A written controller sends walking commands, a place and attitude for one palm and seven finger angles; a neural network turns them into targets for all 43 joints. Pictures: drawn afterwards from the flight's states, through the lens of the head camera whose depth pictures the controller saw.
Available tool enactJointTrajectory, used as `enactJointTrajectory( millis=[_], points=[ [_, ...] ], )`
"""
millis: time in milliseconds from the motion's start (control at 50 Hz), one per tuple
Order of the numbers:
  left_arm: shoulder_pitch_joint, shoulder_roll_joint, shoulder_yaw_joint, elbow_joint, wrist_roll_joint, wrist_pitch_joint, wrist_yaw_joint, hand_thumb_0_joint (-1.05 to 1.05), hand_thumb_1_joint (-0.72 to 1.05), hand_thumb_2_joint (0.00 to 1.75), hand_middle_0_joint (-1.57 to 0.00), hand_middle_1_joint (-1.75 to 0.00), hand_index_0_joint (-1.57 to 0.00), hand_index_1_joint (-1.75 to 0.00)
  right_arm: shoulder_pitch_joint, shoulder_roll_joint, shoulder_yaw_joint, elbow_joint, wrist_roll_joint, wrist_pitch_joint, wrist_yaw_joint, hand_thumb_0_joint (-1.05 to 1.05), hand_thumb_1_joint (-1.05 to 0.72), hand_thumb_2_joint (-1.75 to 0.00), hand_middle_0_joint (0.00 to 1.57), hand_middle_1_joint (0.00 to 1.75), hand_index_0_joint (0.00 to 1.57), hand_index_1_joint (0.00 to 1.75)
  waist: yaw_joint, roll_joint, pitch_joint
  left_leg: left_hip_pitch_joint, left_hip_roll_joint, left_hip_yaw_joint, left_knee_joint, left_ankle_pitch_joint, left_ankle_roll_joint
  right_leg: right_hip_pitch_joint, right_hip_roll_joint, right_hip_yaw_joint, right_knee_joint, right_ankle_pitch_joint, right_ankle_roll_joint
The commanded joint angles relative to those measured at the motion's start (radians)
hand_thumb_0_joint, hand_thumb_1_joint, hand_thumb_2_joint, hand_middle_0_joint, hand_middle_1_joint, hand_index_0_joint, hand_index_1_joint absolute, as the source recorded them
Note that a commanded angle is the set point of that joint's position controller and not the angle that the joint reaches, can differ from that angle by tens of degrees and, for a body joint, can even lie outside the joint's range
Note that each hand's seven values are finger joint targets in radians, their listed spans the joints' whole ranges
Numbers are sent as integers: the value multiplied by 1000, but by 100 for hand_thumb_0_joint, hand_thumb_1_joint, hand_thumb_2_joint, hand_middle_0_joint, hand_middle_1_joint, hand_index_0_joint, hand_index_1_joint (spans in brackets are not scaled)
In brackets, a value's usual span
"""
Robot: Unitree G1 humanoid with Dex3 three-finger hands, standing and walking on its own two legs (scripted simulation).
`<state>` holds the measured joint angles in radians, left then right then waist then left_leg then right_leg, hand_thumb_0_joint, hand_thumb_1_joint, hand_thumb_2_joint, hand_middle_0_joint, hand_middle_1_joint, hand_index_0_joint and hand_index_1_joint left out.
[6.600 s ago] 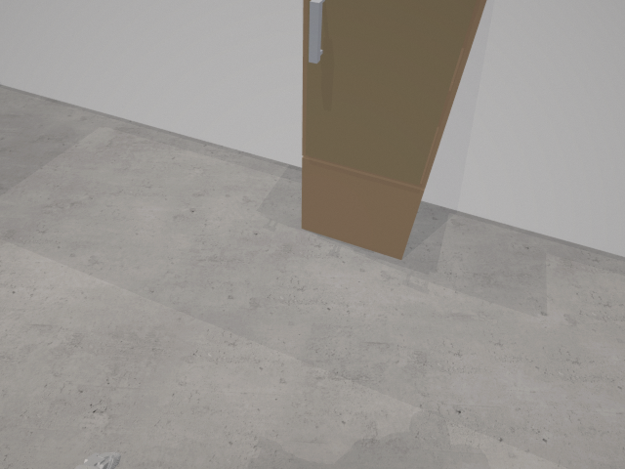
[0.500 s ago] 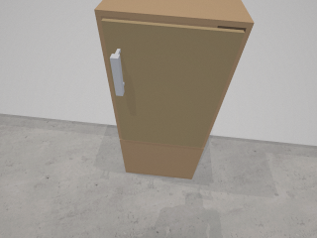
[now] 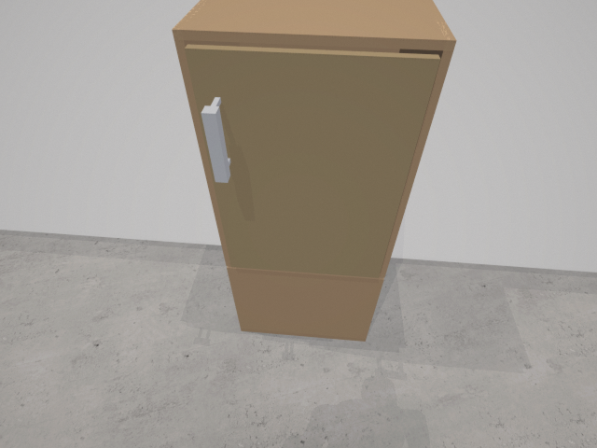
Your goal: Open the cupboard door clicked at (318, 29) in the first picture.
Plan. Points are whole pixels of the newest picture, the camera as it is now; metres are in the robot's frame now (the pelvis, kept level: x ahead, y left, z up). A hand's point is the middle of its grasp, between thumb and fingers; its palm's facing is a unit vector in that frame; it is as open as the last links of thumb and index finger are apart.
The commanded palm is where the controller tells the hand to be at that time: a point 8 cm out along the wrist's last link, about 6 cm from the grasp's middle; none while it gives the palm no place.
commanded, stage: look again from close up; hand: left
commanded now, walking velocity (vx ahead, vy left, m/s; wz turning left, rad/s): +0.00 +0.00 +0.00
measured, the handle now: (219, 140) +0.62 +0.18 +0.09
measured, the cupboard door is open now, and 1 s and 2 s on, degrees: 0 0 0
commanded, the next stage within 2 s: shuffle to correct the standing spot in 0.14 s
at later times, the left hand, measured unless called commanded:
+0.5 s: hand out of the picture -0.03 +0.15 -0.18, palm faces +0.07 -0.99 -0.15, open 7.3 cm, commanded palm none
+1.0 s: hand out of the picture +0.02 +0.18 -0.18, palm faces +0.09 -0.99 -0.14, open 7.3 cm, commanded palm none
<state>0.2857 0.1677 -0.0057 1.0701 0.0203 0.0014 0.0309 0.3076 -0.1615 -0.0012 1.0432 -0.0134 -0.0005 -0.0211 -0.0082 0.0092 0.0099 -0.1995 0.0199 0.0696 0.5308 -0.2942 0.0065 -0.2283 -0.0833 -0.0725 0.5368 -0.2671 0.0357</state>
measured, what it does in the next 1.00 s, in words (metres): steps on the spot: left foot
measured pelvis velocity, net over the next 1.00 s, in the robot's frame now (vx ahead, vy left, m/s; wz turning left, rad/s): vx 0.06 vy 0.02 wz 0.01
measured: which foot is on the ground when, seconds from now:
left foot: down 0.00-0.66, up 0.68-0.84, down 0.86-1.00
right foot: down 0.00-1.00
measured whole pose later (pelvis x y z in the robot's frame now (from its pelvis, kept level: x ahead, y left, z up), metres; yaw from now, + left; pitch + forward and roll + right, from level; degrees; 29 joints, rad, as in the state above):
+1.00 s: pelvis +0.06 +0.02 +0.00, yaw +0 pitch -1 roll +0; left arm 0.37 0.13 0.02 1.09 0.02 0.02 0.04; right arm 0.22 -0.15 -0.01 1.04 -0.01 -0.02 -0.04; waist 0.03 -0.05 0.03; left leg -0.29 0.03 0.12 0.55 -0.24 0.03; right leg -0.17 -0.08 -0.05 0.56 -0.36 0.03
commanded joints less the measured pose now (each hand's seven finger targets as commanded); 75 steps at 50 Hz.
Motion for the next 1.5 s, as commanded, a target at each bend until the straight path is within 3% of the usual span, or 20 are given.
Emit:
enactJointTrajectory(
  millis=[0, 220, 400, 460, 500, 540, 580, 620, 640, 660, 680, 740, 800, 840, 880, 1000, 1100, 1180, 1300, 1480],
  points=[
    [45, 103, 23, -49, -3, -16, 4, 0, 90, 90, -20, -30, -20, -30, 39, -86, -22, -51, -1, -21, 0, 0, -90, -90, 20, 30, 20, 30, 5, -48, 90, -97, 59, -77, -151, 23, 14, -30, -42, 72, -144, -30, -55],
    [70, 91, 25, -36, -5, -21, 2, 0, 90, 90, -20, -30, -20, -30, 56, -73, -15, -10, 0, -25, -1, 0, -90, -90, 20, 30, 20, 30, 9, -22, 71, -80, 66, -69, -166, 50, 5, -8, -43, 75, -174, -4, -58],
    [112, 119, 61, -43, 3, -13, -4, 0, 90, 90, -20, -30, -20, -30, 116, -41, -22, -3, -12, -7, 12, 0, -90, -90, 20, 30, 20, 30, 7, -101, 146, -126, -3, 1, -11, -145, 13, -142, -109, 172, -260, -438, -117],
    [97, 91, 65, -54, 4, -13, -10, 0, 90, 90, -20, -30, -20, -30, 168, -45, -25, 7, -12, -20, 10, 0, -90, -90, 20, 30, 20, 30, -7, 5, 147, -99, 28, -63, -121, -188, 30, -163, -49, 97, -143, -366, -107],
    [86, 41, 58, -72, 8, -13, -16, 0, 90, 90, -20, -30, -20, -30, 199, -94, -36, 11, -12, -28, 4, 0, -90, -90, 20, 30, 20, 30, -14, 199, 170, -128, 139, -232, -289, -348, 78, -178, 41, -29, 54, -252, -80],
    [75, -5, 48, -79, 13, -28, -24, 0, 90, 90, -20, -30, -20, -30, 181, -108, -39, 7, -9, -37, -4, 0, -90, -90, 20, 30, 20, 30, -1, 185, 180, -112, 207, -324, -315, -280, 138, -190, 62, -46, 143, -145, -83],
    [128, -15, 49, -60, 9, -39, -30, 0, 90, 90, -20, -30, -20, -30, 132, -87, -33, -8, -6, -42, -5, 0, -90, -90, 20, 30, 20, 30, 37, 104, 134, -149, 171, -237, -240, -150, 126, -51, 53, -32, 27, -86, -86],
    [230, 35, 63, -25, 5, -53, -21, 0, 90, 90, -20, -30, -20, -30, 99, -52, -26, -25, 1, -53, -2, 0, -90, -90, 20, 30, 20, 30, 78, -15, 85, -285, 61, -96, -55, -66, 73, 159, -50, 126, -93, -65, -123],
    [290, 99, 77, -1, 2, -58, -16, 0, 90, 90, -20, -30, -20, -30, 75, -27, -22, -42, 0, -55, 4, 0, -90, -90, 20, 30, 20, 30, 95, -183, 80, -402, -26, 12, 117, -138, 31, 246, -182, 324, -191, -72, -186],
    [345, 142, 92, 17, 0, -66, -9, 0, 90, 90, -20, -30, -20, -30, 27, -28, -27, -65, -5, -52, 10, 0, -90, -90, 20, 30, 20, 30, 117, -303, 75, -478, -18, 30, 295, -247, 20, 277, -312, 462, -285, -1, -250],
    [359, 133, 93, 24, 5, -67, -1, 0, 90, 90, -20, -30, -20, -30, -18, -43, -34, -86, -7, -50, 11, 0, -90, -90, 20, 30, 20, 30, 120, -250, 88, -526, 13, -17, 402, -268, 18, 286, -357, 498, -289, 86, -300],
    [205, 94, 79, -18, 20, -55, 9, 0, 90, 90, -20, -30, -20, -30, -13, 12, -28, -74, 4, -47, 21, 0, -90, -90, 20, 30, 20, 30, 41, -164, 83, -347, 39, -32, 264, -185, 12, 123, -262, 225, -201, 355, -239],
    [111, 61, 64, -34, 4, -34, 10, 0, 90, 90, -20, -30, -20, -30, 123, 28, -15, 0, 5, -41, 12, 0, -90, -90, 20, 30, 20, 30, -25, -125, 63, 58, -2, 25, -68, 202, -14, -119, -91, 46, -89, 202, -109],
    [180, 8, 48, -30, -5, -14, 13, 0, 90, 90, -20, -30, -20, -30, 129, -92, -30, 0, -2, -46, -6, 0, -90, -90, 20, 30, 20, 30, 5, 121, 15, 67, 223, -195, -136, 488, 67, -111, 1, 2, -11, -76, -29],
    [189, -8, 43, -17, 1, 0, 18, 0, 90, 90, -20, -30, -20, -30, 40, -117, -39, -19, -2, -33, -11, 0, -90, -90, 20, 30, 20, 30, 30, 130, 91, -101, 244, -225, -212, 353, 105, -36, 22, 2, 4, -119, -26],
    [169, 35, 45, -29, 3, 12, 6, 0, 90, 90, -20, -30, -20, -30, -4, -136, -60, -39, 5, -28, -37, 0, -90, -90, 20, 30, 20, 30, 12, 130, -45, 116, 252, -159, -138, 762, 122, -78, 15, 21, 50, -51, -21],
    [165, 21, 57, -72, 9, 19, -4, 0, 90, 90, -20, -30, -20, -30, -64, -149, -79, -72, -6, -10, -30, 0, -90, -90, 20, 30, 20, 30, 32, 124, -82, 22, 256, -141, -109, 566, 143, -42, 26, 23, 35, -72, -35],
    [90, 109, 60, -102, 14, -7, 3, 0, 90, 90, -20, -30, -20, -30, -86, -15, -53, -95, -5, 15, -5, 0, -90, -90, 20, 30, 20, 30, 11, -269, -16, -151, 23, 11, 49, -39, -7, -34, -161, 221, -210, 154, -131],
    [29, 84, 40, -102, -2, -18, 2, 0, 90, 90, -20, -30, -20, -30, -42, -41, -33, -25, -5, 0, 0, 0, -90, -90, 20, 30, 20, 30, -2, -53, 29, -20, 72, -55, -73, 177, -2, -88, -66, 111, -165, 85, -92],
    [68, 81, 32, -42, -9, -16, -3, 0, 90, 90, -20, -30, -20, -30, 20, -40, -15, 35, -5, -3, 1, 0, -90, -90, 20, 30, 20, 30, 11, -16, 98, -62, 73, -68, -147, 76, -7, -58, -38, 109, -259, -134, -86]
  ],
)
